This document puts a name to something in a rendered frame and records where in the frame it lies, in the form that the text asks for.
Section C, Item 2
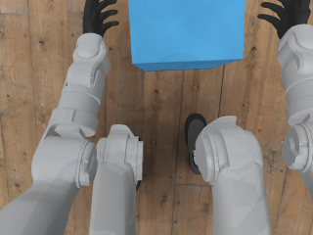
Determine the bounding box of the robot left upper arm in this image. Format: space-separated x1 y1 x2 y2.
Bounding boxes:
0 135 98 235

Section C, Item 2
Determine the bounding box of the left robot foot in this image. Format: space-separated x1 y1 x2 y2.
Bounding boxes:
135 135 142 191

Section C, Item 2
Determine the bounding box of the carton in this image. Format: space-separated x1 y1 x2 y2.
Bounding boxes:
128 0 246 71

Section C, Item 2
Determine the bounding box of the robot left shin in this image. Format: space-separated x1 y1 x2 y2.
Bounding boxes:
96 124 138 183

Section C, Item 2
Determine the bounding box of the left robot hand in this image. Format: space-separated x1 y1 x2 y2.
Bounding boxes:
82 0 119 38

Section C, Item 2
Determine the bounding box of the robot right upper arm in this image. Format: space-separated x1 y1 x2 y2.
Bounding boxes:
282 122 313 204

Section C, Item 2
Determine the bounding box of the right robot hand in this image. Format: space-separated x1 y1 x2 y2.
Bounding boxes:
257 0 311 40

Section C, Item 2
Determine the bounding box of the left robot forearm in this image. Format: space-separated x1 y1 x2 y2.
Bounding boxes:
31 32 111 179

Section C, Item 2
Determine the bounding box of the right robot forearm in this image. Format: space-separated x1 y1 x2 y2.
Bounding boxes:
276 23 313 126

